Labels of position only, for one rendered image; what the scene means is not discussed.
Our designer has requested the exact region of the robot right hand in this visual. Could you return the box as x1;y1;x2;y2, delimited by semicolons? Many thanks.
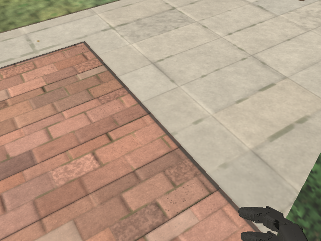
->
238;206;308;241

